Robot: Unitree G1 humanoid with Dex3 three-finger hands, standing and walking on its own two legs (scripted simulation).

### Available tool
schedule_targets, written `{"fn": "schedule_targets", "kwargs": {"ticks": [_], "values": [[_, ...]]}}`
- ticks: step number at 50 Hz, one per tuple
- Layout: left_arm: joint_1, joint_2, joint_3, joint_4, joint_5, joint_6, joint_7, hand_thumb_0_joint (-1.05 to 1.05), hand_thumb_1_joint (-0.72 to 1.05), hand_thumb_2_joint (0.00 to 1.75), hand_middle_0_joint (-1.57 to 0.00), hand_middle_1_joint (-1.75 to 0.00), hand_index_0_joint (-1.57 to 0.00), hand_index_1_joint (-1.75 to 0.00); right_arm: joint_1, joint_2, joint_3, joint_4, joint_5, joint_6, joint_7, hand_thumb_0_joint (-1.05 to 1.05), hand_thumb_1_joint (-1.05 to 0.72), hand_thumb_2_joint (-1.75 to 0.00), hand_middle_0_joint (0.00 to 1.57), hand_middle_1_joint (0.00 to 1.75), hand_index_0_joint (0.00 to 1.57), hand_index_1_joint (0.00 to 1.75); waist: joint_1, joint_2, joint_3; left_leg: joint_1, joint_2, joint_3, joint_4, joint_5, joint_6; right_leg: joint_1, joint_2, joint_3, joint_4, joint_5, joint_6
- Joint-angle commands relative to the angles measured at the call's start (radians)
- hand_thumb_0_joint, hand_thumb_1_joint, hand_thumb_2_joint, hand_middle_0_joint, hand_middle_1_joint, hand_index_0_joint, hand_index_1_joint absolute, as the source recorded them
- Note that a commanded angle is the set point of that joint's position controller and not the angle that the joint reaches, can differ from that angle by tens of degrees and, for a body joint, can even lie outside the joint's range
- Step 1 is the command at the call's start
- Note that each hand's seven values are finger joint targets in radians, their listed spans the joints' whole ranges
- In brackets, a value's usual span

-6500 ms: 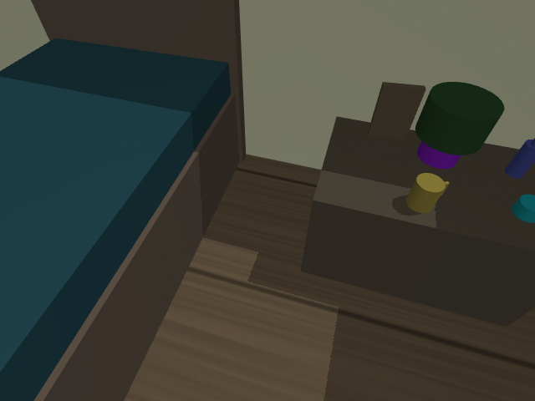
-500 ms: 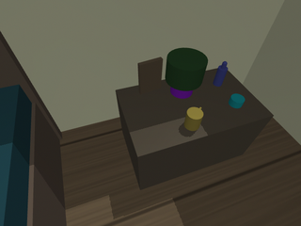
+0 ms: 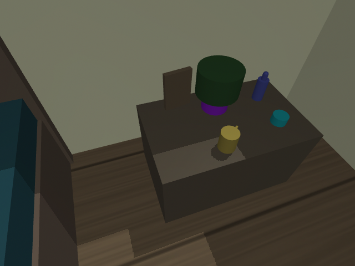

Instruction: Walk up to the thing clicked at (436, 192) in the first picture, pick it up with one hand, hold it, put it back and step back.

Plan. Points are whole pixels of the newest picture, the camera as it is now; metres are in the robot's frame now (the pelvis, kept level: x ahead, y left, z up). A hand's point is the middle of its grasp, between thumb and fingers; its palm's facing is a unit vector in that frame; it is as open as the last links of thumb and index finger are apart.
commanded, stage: stand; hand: left
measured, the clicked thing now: (230, 137) +0.67 -0.24 -0.28
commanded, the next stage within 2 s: walk up in 0.26 s
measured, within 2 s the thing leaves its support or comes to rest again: neither
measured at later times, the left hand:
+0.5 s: hand out of the picture +0.11 +0.24 -0.16, palm faces +0.00 -0.94 -0.35, open 7.4 cm
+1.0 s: hand out of the picture +0.14 +0.10 -0.19, palm faces +0.12 -0.95 -0.29, open 7.4 cm
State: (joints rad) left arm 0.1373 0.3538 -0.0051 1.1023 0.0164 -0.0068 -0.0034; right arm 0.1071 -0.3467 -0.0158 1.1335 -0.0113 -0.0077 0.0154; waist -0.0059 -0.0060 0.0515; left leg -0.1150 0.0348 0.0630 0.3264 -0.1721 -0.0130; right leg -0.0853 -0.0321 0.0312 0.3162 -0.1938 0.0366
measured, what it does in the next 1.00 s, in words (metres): steps to the right: right foot, then left foot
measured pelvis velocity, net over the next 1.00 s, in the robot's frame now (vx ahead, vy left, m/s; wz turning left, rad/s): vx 0.11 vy -0.18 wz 0.16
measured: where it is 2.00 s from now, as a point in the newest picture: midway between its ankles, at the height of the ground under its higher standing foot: (282, 252)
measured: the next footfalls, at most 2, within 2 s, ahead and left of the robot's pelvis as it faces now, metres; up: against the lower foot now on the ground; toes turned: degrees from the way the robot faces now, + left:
right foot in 0.58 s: +0.13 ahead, -0.26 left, +0.00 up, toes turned +3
left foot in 0.84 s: +0.18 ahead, -0.05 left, +0.00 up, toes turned +12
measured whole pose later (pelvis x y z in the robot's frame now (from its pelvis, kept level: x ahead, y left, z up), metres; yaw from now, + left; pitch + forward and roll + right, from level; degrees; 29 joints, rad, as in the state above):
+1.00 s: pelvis +0.11 -0.18 -0.03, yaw +9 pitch -2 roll +0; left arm 0.27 0.46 0.13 0.77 0.07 0.12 -0.09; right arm 0.37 -0.40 -0.05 0.88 -0.03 -0.10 -0.08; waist 0.02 -0.15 0.07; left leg -0.35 0.02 0.06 0.67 -0.29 0.02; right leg -0.49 -0.01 0.09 1.14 -0.42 -0.01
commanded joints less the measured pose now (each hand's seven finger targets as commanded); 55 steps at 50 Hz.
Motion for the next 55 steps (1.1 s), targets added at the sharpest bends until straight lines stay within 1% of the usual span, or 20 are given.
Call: {"fn": "schedule_targets", "kwargs": {"ticks": [1, 12, 13, 14, 16, 20, 24, 27, 28, 29, 30, 31, 35, 38, 41, 42, 43, 48, 51, 55], "values": [[-0.033, 0.218, 0.041, -0.054, -0.003, -0.023, 0.017, 0.0, 0.9, 0.9, -0.2, -0.3, -0.2, -0.3, -0.034, -0.218, -0.037, -0.06, 0.003, -0.018, -0.016, 0.0, -0.9, -0.9, 0.2, 0.3, 0.2, 0.3, -0.003, 0.003, -0.076, 0.063, 0.111, -0.095, -0.038, 0.139, 0.031, -0.041, -0.102, 0.058, -0.046, 0.17, -0.049], [-0.034, 0.215, 0.04, -0.056, -0.005, -0.023, 0.015, 0.0, 0.9, 0.9, -0.2, -0.3, -0.2, -0.3, -0.033, -0.22, -0.037, -0.06, 0.003, -0.019, -0.018, 0.0, -0.9, -0.9, 0.2, 0.3, 0.2, 0.3, -0.001, 0.01, -0.072, 0.06, 0.111, -0.097, -0.042, 0.152, 0.029, -0.042, -0.1, 0.054, -0.048, 0.163, -0.049], [-0.088, 0.316, 0.148, -0.178, 0.064, 0.013, -0.03, 0.0, 0.9, 0.9, -0.2, -0.3, -0.2, -0.3, 0.214, -0.358, -0.114, -0.06, 0.008, -0.04, -0.052, 0.0, -0.9, -0.9, 0.2, 0.3, 0.2, 0.3, -0.059, -0.101, -0.08, 0.121, 0.19, -0.25, -0.018, -0.005, 0.123, -0.194, 0.011, -0.061, 0.197, -0.112, -0.056], [-0.124, 0.286, 0.143, -0.204, 0.078, 0.043, -0.047, 0.0, 0.9, 0.9, -0.2, -0.3, -0.2, -0.3, 0.297, -0.438, -0.151, -0.042, 0.002, -0.048, -0.068, 0.0, -0.9, -0.9, 0.2, 0.3, 0.2, 0.3, -0.094, 0.015, -0.037, 0.173, 0.339, -0.448, -0.108, -0.21, 0.202, -0.421, 0.005, -0.02, 0.434, -0.327, -0.042], [-0.085, 0.26, 0.157, -0.258, 0.083, 0.072, -0.073, 0.0, 0.9, 0.9, -0.2, -0.3, -0.2, -0.3, 0.235, -0.44, -0.17, -0.107, -0.004, -0.069, -0.087, 0.0, -0.9, -0.9, 0.2, 0.3, 0.2, 0.3, -0.034, 0.024, -0.016, 0.097, 0.438, -0.518, -0.131, -0.355, 0.25, -0.554, -0.091, 0.131, 0.671, -0.286, -0.055], [-0.048, 0.232, 0.174, -0.308, 0.063, 0.08, -0.112, 0.0, 0.9, 0.9, -0.2, -0.3, -0.2, -0.3, 0.181, -0.378, -0.154, -0.193, -0.031, -0.081, -0.092, 0.0, -0.9, -0.9, 0.2, 0.3, 0.2, 0.3, -0.007, 0.122, 0.001, -0.02, 0.282, -0.311, -0.057, -0.201, 0.198, -0.483, -0.085, 0.111, 0.587, -0.227, -0.043], [-0.068, 0.239, 0.182, -0.367, 0.059, 0.081, -0.129, 0.0, 0.9, 0.9, -0.2, -0.3, -0.2, -0.3, 0.198, -0.417, -0.166, -0.237, -0.039, -0.085, -0.093, 0.0, -0.9, -0.9, 0.2, 0.3, 0.2, 0.3, -0.014, 0.174, 0.001, -0.168, 0.265, -0.278, -0.014, -0.248, 0.206, -0.365, -0.069, 0.051, 0.489, -0.21, -0.031], [0.083, 0.25, 0.199, -0.336, 0.055, 0.077, -0.124, 0.0, 0.9, 0.9, -0.2, -0.3, -0.2, -0.3, 0.105, -0.415, -0.159, -0.274, -0.04, -0.073, -0.095, 0.0, -0.9, -0.9, 0.2, 0.3, 0.2, 0.3, 0.084, 0.177, -0.046, -0.378, 0.201, -0.188, 0.095, -0.313, 0.154, -0.085, -0.034, -0.031, 0.361, -0.122, -0.047], [0.196, 0.272, 0.211, -0.303, 0.057, 0.072, -0.117, 0.0, 0.9, 0.9, -0.2, -0.3, -0.2, -0.3, 0.073, -0.379, -0.146, -0.284, -0.043, -0.065, -0.1, 0.0, -0.9, -0.9, 0.2, 0.3, 0.2, 0.3, 0.147, 0.09, -0.071, -0.472, 0.139, -0.12, 0.256, -0.339, 0.126, 0.061, 0.0, -0.07, 0.278, -0.109, -0.048], [0.31, 0.339, 0.234, -0.276, 0.07, 0.064, -0.106, 0.0, 0.9, 0.9, -0.2, -0.3, -0.2, -0.3, 0.11, -0.285, -0.115, -0.287, -0.042, -0.057, -0.108, 0.0, -0.9, -0.9, 0.2, 0.3, 0.2, 0.3, 0.208, -0.172, -0.077, -0.601, 0.023, -0.035, 0.577, -0.423, 0.087, 0.151, -0.059, 0.048, 0.139, -0.242, -0.054], [0.256, 0.433, 0.246, -0.33, 0.082, 0.054, -0.096, 0.0, 0.9, 0.9, -0.2, -0.3, -0.2, -0.3, 0.167, -0.228, -0.087, -0.31, -0.017, -0.054, -0.113, 0.0, -0.9, -0.9, 0.2, 0.3, 0.2, 0.3, 0.184, -0.396, -0.017, -0.736, -0.11, -0.032, 0.817, -0.521, 0.04, 0.021, -0.286, 0.472, -0.127, -0.515, -0.134], [0.1, 0.458, 0.238, -0.392, 0.067, 0.054, -0.09, 0.0, 0.9, 0.9, -0.2, -0.3, -0.2, -0.3, 0.198, -0.306, -0.118, -0.288, -0.009, -0.053, -0.127, 0.0, -0.9, -0.9, 0.2, 0.3, 0.2, 0.3, 0.105, -0.291, 0.006, -0.64, -0.028, -0.12, 0.885, -0.445, 0.054, -0.1, -0.339, 0.56, -0.183, -0.657, -0.237], [0.021, 0.325, 0.201, -0.422, 0.051, 0.055, -0.075, 0.0, 0.9, 0.9, -0.2, -0.3, -0.2, -0.3, 0.33, -0.346, -0.117, -0.188, 0.008, -0.072, -0.109, 0.0, -0.9, -0.9, 0.2, 0.3, 0.2, 0.3, 0.03, -0.213, 0.04, -0.474, 0.042, -0.049, 0.678, -0.317, 0.038, -0.17, -0.198, 0.232, -0.004, -0.356, -0.261], [0.003, 0.299, 0.188, -0.46, 0.061, 0.053, -0.071, 0.0, 0.9, 0.9, -0.2, -0.3, -0.2, -0.3, 0.4, -0.322, -0.121, -0.194, 0.0, -0.083, -0.1, 0.0, -0.9, -0.9, 0.2, 0.3, 0.2, 0.3, 0.012, -0.201, 0.03, -0.313, 0.023, -0.017, 0.478, -0.287, 0.053, -0.231, -0.216, 0.176, 0.05, -0.17, -0.293], [-0.042, 0.222, 0.154, -0.505, 0.05, 0.068, -0.072, 0.0, 0.9, 0.9, -0.2, -0.3, -0.2, -0.3, 0.629, -0.358, -0.151, -0.159, -0.019, -0.104, -0.124, 0.0, -0.9, -0.9, 0.2, 0.3, 0.2, 0.3, -0.11, 0.024, -0.079, 0.116, 0.074, -0.15, 0.139, 0.001, 0.033, -0.444, -0.097, 0.007, 0.476, -0.122, -0.182], [0.015, 0.147, 0.134, -0.52, 0.049, 0.071, -0.071, 0.0, 0.9, 0.9, -0.2, -0.3, -0.2, -0.3, 0.594, -0.466, -0.174, -0.191, -0.041, -0.107, -0.137, 0.0, -0.9, -0.9, 0.2, 0.3, 0.2, 0.3, -0.074, 0.279, -0.049, 0.174, 0.318, -0.618, -0.011, -0.102, 0.078, -0.683, 0.049, -0.045, 0.702, -0.341, -0.104], [0.079, 0.236, 0.164, -0.496, 0.06, 0.095, -0.066, 0.0, 0.9, 0.9, -0.2, -0.3, -0.2, -0.3, 0.484, -0.513, -0.18, -0.265, -0.027, -0.108, -0.145, 0.0, -0.9, -0.9, 0.2, 0.3, 0.2, 0.3, -0.034, 0.078, -0.088, 0.034, 0.441, -0.83, -0.101, -0.424, 0.151, -0.635, 0.019, 0.125, 0.821, -0.347, -0.079], [0.149, 0.302, 0.199, -0.416, 0.051, 0.09, -0.074, 0.0, 0.9, 0.9, -0.2, -0.3, -0.2, -0.3, 0.312, -0.395, -0.132, -0.301, -0.012, -0.111, -0.126, 0.0, -0.9, -0.9, 0.2, 0.3, 0.2, 0.3, 0.03, 0.109, 0.02, -0.168, 0.258, -0.388, 0.034, -0.203, 0.18, -0.539, -0.046, 0.144, 0.853, -0.205, -0.042], [0.121, 0.283, 0.194, -0.429, 0.054, 0.094, -0.084, 0.0, 0.9, 0.9, -0.2, -0.3, -0.2, -0.3, 0.35, -0.418, -0.142, -0.309, -0.014, -0.115, -0.118, 0.0, -0.9, -0.9, 0.2, 0.3, 0.2, 0.3, 0.007, 0.13, 0.014, -0.146, 0.241, -0.321, 0.079, -0.057, 0.2, -0.552, -0.044, 0.119, 0.821, -0.189, -0.022], [0.063, 0.272, 0.191, -0.456, 0.049, 0.096, -0.097, 0.0, 0.9, 0.9, -0.2, -0.3, -0.2, -0.3, 0.346, -0.461, -0.158, -0.326, -0.022, -0.11, -0.117, 0.0, -0.9, -0.9, 0.2, 0.3, 0.2, 0.3, -0.013, 0.176, 0.001, -0.189, 0.239, -0.286, 0.099, -0.132, 0.221, -0.525, -0.072, 0.044, 0.701, -0.208, -0.012]]}}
